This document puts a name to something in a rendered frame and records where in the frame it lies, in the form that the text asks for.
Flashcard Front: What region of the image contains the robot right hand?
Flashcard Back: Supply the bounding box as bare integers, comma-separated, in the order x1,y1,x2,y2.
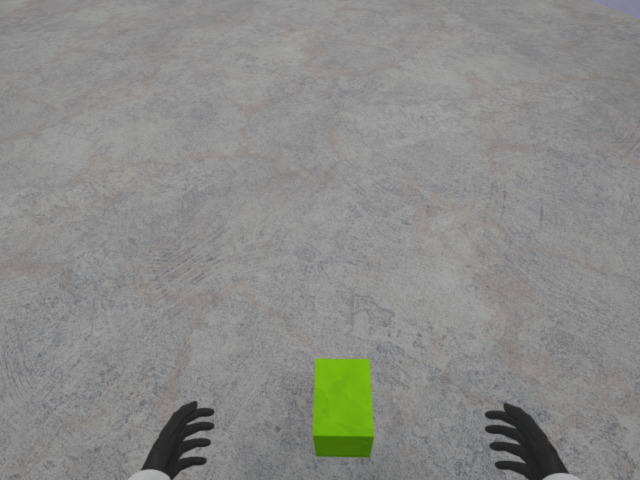
485,403,569,480

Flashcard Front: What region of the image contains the robot left hand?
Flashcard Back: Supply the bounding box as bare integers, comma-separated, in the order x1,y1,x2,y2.
141,401,214,480

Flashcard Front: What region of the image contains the carton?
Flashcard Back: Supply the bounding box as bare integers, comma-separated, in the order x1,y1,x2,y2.
313,359,374,457

